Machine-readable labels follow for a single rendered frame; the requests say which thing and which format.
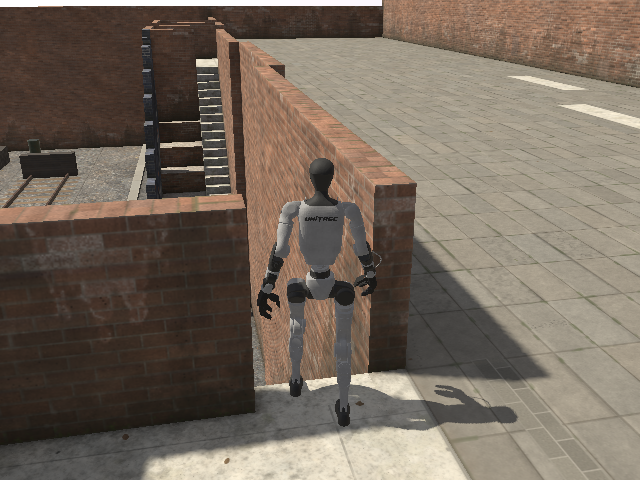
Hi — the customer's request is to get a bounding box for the robot right forearm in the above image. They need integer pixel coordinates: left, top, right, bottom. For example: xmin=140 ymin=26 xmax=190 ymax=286
xmin=358 ymin=241 xmax=376 ymax=278

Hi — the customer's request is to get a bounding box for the robot left forearm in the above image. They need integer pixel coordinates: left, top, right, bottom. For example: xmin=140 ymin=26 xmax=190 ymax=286
xmin=261 ymin=242 xmax=284 ymax=294

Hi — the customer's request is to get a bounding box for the left robot upper arm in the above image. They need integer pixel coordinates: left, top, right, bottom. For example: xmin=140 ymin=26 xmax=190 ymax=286
xmin=274 ymin=201 xmax=301 ymax=258

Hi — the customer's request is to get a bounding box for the robot thigh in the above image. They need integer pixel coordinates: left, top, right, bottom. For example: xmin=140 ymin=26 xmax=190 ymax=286
xmin=334 ymin=280 xmax=355 ymax=361
xmin=287 ymin=278 xmax=307 ymax=335

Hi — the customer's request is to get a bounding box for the robot right hand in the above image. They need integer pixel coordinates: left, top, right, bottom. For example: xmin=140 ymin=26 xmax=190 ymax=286
xmin=353 ymin=274 xmax=377 ymax=296

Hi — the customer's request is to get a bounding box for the right robot thigh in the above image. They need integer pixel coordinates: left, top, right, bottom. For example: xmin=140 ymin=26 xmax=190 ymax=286
xmin=334 ymin=280 xmax=355 ymax=361

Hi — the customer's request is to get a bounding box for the left robot thigh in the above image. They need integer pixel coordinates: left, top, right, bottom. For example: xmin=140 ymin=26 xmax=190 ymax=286
xmin=287 ymin=278 xmax=307 ymax=335

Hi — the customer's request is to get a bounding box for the right robot upper arm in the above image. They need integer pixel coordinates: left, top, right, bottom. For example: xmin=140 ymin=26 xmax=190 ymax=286
xmin=342 ymin=202 xmax=369 ymax=256

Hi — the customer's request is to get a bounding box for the robot left hand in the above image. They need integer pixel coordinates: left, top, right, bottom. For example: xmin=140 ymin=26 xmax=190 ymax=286
xmin=257 ymin=290 xmax=280 ymax=320

